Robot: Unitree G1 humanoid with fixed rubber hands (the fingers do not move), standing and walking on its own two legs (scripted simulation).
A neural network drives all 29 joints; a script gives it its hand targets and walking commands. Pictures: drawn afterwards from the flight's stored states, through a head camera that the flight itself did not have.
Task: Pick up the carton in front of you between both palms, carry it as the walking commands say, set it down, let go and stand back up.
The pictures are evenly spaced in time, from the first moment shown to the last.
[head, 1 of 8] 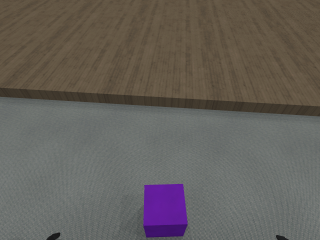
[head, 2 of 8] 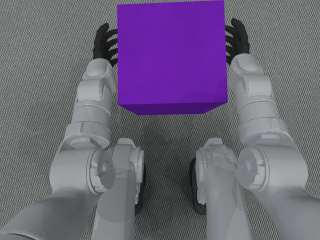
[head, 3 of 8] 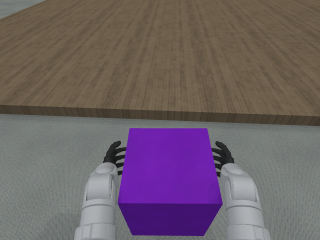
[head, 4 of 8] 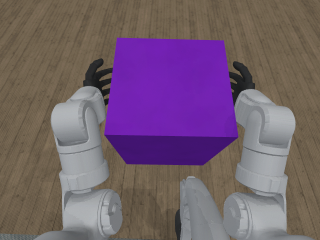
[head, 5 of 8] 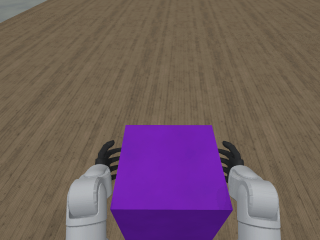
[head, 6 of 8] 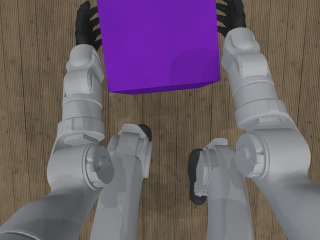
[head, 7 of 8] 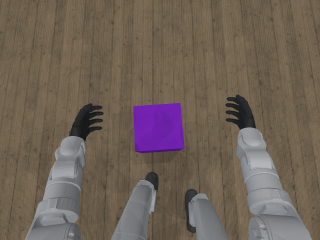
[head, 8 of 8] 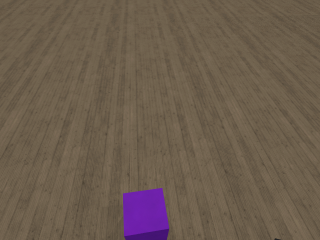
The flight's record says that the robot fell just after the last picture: no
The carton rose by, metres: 0.89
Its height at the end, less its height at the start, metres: +0.12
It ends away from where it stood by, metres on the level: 2.89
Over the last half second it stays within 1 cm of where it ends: yes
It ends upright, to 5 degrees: yes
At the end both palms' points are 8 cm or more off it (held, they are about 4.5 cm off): yes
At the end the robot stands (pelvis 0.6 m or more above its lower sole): yes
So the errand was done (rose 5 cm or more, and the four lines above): yes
